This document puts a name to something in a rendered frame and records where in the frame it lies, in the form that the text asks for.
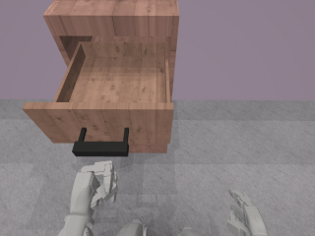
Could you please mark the left robot thigh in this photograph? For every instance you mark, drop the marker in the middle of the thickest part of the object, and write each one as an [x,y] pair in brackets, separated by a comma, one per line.
[133,229]

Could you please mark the handle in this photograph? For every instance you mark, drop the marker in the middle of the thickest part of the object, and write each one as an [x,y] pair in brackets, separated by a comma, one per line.
[101,149]

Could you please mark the left robot forearm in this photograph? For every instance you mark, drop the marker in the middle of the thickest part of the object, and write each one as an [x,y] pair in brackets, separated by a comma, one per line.
[77,224]

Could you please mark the drawer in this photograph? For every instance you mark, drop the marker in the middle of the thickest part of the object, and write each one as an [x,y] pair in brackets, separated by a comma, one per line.
[109,86]

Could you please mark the right robot hand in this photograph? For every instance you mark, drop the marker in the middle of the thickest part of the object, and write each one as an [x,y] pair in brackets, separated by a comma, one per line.
[250,221]

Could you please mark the cabinet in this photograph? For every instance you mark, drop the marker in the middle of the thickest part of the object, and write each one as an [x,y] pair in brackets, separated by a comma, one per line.
[74,21]

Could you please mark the left robot hand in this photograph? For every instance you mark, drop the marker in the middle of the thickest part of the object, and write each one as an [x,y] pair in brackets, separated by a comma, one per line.
[100,178]

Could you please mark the robot left shin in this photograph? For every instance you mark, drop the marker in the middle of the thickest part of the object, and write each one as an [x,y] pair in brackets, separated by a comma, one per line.
[136,221]

